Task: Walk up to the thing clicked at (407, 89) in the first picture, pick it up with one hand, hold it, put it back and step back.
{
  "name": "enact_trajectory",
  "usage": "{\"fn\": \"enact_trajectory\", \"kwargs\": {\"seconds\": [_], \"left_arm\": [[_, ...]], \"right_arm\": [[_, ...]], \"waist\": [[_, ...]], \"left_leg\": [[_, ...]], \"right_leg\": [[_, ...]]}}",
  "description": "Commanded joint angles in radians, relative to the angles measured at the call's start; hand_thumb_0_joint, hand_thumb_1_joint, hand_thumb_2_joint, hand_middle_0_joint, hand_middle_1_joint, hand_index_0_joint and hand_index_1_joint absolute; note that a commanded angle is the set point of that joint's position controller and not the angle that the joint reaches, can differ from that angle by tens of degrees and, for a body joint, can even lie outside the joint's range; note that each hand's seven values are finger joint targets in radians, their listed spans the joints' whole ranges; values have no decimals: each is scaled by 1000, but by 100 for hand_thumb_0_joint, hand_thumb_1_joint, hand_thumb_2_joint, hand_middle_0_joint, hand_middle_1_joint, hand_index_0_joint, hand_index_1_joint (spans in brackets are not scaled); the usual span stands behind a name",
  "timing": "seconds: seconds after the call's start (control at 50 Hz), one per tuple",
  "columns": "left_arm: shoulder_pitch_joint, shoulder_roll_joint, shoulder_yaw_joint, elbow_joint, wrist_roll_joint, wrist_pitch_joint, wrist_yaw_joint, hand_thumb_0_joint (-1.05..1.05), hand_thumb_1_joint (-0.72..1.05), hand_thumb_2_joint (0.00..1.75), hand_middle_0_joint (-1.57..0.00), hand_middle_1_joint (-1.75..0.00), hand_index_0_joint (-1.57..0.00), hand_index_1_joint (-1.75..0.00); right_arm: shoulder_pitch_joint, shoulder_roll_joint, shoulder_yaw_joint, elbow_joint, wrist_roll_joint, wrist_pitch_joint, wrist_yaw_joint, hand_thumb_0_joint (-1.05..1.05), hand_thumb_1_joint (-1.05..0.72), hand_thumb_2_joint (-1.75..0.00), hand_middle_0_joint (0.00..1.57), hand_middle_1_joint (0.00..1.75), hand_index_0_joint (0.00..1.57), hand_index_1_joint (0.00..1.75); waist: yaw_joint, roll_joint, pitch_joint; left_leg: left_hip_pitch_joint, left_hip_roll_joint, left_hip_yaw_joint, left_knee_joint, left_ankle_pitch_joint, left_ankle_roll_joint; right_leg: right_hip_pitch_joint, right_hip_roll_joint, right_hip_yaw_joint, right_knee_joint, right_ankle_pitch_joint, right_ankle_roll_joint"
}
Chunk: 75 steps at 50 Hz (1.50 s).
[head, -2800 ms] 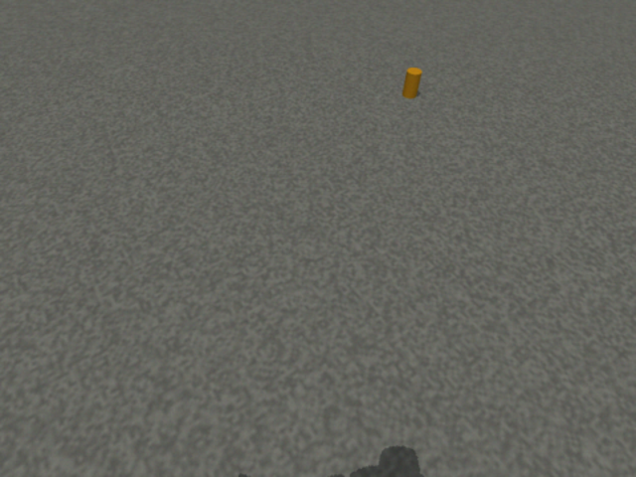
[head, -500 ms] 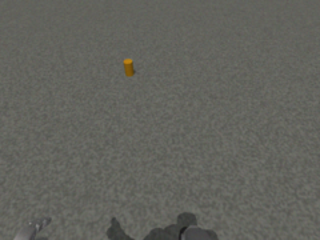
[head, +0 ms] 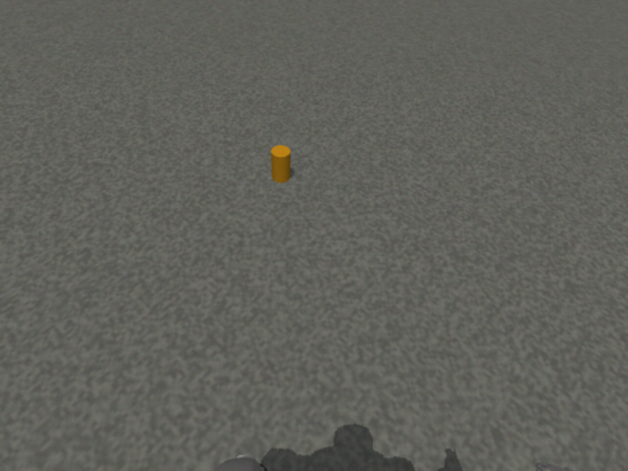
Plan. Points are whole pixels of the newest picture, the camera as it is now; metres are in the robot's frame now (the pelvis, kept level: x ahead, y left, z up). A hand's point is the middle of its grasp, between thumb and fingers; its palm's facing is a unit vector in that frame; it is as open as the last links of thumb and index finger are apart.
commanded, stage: walk up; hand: left
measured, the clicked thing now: (280, 164) +1.45 +0.21 -0.68
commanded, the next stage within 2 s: none
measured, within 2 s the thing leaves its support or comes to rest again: neither
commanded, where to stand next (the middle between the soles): +1.05 +0.02 m, yaw +0 degrees
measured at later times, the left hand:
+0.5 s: hand (185, 299) +0.39 +0.24 -0.11, palm faces -0.07 -0.91 -0.40, open 7.4 cm
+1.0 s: hand (175, 257) +0.50 +0.30 -0.15, palm faces -0.03 -0.94 -0.35, open 7.4 cm
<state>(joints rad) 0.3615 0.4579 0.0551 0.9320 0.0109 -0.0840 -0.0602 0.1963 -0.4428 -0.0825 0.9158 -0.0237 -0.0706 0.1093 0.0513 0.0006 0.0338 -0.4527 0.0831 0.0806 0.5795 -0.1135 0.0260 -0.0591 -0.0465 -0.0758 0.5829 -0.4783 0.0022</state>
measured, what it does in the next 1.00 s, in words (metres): walks ahead: right foot, then left foot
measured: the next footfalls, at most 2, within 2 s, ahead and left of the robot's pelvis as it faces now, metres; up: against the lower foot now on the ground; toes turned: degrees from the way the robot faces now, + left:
right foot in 0.44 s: +0.39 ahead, -0.15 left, +0.00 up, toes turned -7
left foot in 0.88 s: +0.58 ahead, +0.13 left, +0.00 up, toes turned +7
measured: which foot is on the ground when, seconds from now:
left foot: down 0.00-0.46, up 0.48-0.86, down 0.88-1.00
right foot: down 0.00-0.00, up 0.02-0.42, down 0.44-0.90, up 0.92-1.00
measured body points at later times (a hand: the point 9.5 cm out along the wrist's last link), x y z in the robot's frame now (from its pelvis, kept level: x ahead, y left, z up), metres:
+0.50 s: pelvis +0.25 -0.03 +0.00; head +0.27 -0.05 +0.45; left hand +0.39 +0.29 -0.08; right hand +0.27 -0.35 -0.13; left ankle +0.14 +0.11 -0.68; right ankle +0.35 -0.14 -0.72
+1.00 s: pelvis +0.47 +0.02 +0.01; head +0.49 +0.05 +0.46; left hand +0.50 +0.35 -0.12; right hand +0.58 -0.30 -0.08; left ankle +0.54 +0.12 -0.72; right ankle +0.42 -0.13 -0.65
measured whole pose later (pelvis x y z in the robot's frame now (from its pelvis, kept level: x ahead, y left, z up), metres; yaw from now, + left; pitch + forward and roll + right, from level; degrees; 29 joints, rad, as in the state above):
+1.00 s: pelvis +0.47 +0.02 +0.01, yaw +1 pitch -2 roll -1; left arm 0.31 0.45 0.03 0.94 0.00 -0.05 -0.04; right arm 0.22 -0.41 -0.06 0.88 0.00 -0.08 0.07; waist 0.01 -0.05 0.08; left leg -0.34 0.04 0.10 0.59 -0.21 0.04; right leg -0.37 -0.05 0.02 1.08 -0.40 -0.04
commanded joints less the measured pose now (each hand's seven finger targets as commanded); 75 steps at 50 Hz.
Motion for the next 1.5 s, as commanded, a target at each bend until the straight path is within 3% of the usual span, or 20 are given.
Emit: {"fn": "enact_trajectory", "kwargs": {"seconds": [0.0,0.08,0.2,0.38,0.4,0.42,0.44,0.46,0.56,0.68,0.82,0.84,0.88,0.98,1.12,1.3,1.32,1.34,1.36,1.48], "left_arm": [[-51,200,33,-121,-20,-24,41,0,90,90,-20,-30,-20,-30],[-23,204,30,-51,-28,-19,26,0,90,90,-20,-30,-20,-30],[-142,166,36,-83,-4,4,-15,0,90,90,-20,-30,-20,-30],[-150,155,65,-58,-2,-8,-13,0,90,90,-20,-30,-20,-30],[-52,189,81,-34,0,-17,-1,0,90,90,-20,-30,-20,-30],[78,275,109,-22,10,-26,14,0,90,90,-20,-30,-20,-30],[101,346,117,-32,-4,-24,21,0,90,90,-20,-30,-20,-30],[52,328,108,-51,-21,-21,26,0,90,90,-20,-30,-20,-30],[-119,207,65,-104,-19,-30,32,0,90,90,-20,-30,-20,-30],[-103,239,80,-127,-1,-39,23,0,90,90,-20,-30,-20,-30],[-113,230,63,-122,-2,-25,22,0,90,90,-20,-30,-20,-30],[-89,184,44,-122,4,-21,23,0,90,90,-20,-30,-20,-30],[-18,132,24,-128,-20,-10,33,0,90,90,-20,-30,-20,-30],[14,192,34,-40,-22,7,27,0,90,90,-20,-30,-20,-30],[-113,165,43,-70,1,22,-8,0,90,90,-20,-30,-20,-30],[-54,161,62,-39,2,-10,6,0,90,90,-20,-30,-20,-30],[40,209,86,-22,8,-18,19,0,90,90,-20,-30,-20,-30],[93,308,108,-42,6,-24,33,0,90,90,-20,-30,-20,-30],[76,323,105,-43,-11,-18,34,0,90,90,-20,-30,-20,-30],[-73,204,65,-111,-12,-23,40,0,90,90,-20,-30,-20,-30]], "right_arm": [[254,-376,-117,-51,24,-39,-54,0,-90,-90,20,30,20,30],[96,-234,-56,-85,37,-40,-71,0,-90,-90,20,30,20,30],[81,-243,-50,-105,25,-55,-63,0,-90,-90,20,30,20,30],[80,-235,-49,-114,24,-31,-68,0,-90,-90,20,30,20,30],[109,-193,-31,-116,22,-30,-68,0,-90,-90,20,30,20,30],[138,-131,-9,-137,24,-34,-67,0,-90,-90,20,30,20,30],[133,-158,-12,-142,31,-29,-72,0,-90,-90,20,30,20,30],[84,-215,-27,-121,24,-19,-82,0,-90,-90,20,30,20,30],[164,-185,-25,-41,22,0,-59,0,-90,-90,20,30,20,30],[20,-164,-35,-79,2,5,-23,0,-90,-90,20,30,20,30],[81,-174,-52,-54,2,-18,-25,0,-90,-90,20,30,20,30],[208,-217,-72,-15,-3,-24,-40,0,-90,-90,20,30,20,30],[263,-364,-105,-56,6,-33,-65,0,-90,-90,20,30,20,30],[95,-227,-47,-87,30,-34,-74,0,-90,-90,20,30,20,30],[98,-247,-56,-114,20,-43,-69,0,-90,-90,20,30,20,30],[113,-195,-34,-139,22,-18,-77,0,-90,-90,20,30,20,30],[149,-145,-14,-144,22,-19,-76,0,-90,-90,20,30,20,30],[178,-93,8,-163,23,-16,-72,0,-90,-90,20,30,20,30],[146,-199,-20,-135,21,-1,-84,0,-90,-90,20,30,20,30],[191,-174,-24,-56,15,19,-64,0,-90,-90,20,30,20,30]], "waist": [[-176,207,-216],[-76,122,-58],[-77,129,30],[-15,45,-29],[27,-45,-102],[81,-253,-190],[86,-284,-174],[76,-137,-134],[-44,-160,-7],[-11,-135,35],[-86,-40,-31],[-148,76,-107],[-155,294,-142],[-59,142,-10],[-81,125,54],[-8,-3,-66],[35,-154,-122],[44,-330,-150],[54,-215,-124],[-38,-155,-1]], "left_leg": [[691,392,-786,-323,-407,268],[414,233,-291,-304,-35,175],[292,203,-155,-380,-60,209],[237,141,-45,-97,105,115],[185,73,14,124,139,87],[0,-25,62,440,-57,45],[-239,-120,-2,590,-396,22],[-228,-42,-126,668,-392,18],[-88,16,-136,466,-183,-9],[-76,44,-68,155,-93,-38],[272,-31,17,-35,-43,9],[462,-36,-31,-59,-128,40],[615,353,-755,-360,-421,199],[313,189,-265,-327,-144,146],[317,197,-194,-410,-242,196],[225,106,-33,1,112,106],[105,36,16,240,8,75],[-131,-97,30,473,-382,27],[-181,-71,-73,572,-430,23],[-71,5,-121,448,-200,-3]], "right_leg": [[-692,65,129,654,-52,-65],[-580,-63,154,539,157,-43],[-533,-96,68,256,242,1],[-124,12,-24,-40,339,-51],[52,14,-5,-93,274,-75],[227,-197,293,-154,156,-127],[318,-405,707,-307,107,-255],[190,-425,710,-313,77,-292],[-118,-211,222,-345,250,-203],[-171,-234,162,-395,37,-226],[-216,-189,48,-134,307,-159],[-286,-136,3,118,417,-127],[-651,87,24,575,-46,-50],[-519,-72,145,471,176,-34],[-555,-94,83,229,284,7],[-49,20,-5,-82,320,-50],[105,-70,129,-151,203,-80],[230,-329,574,-279,40,-166],[170,-401,730,-326,-19,-260],[-141,-205,255,-335,209,-197]]}}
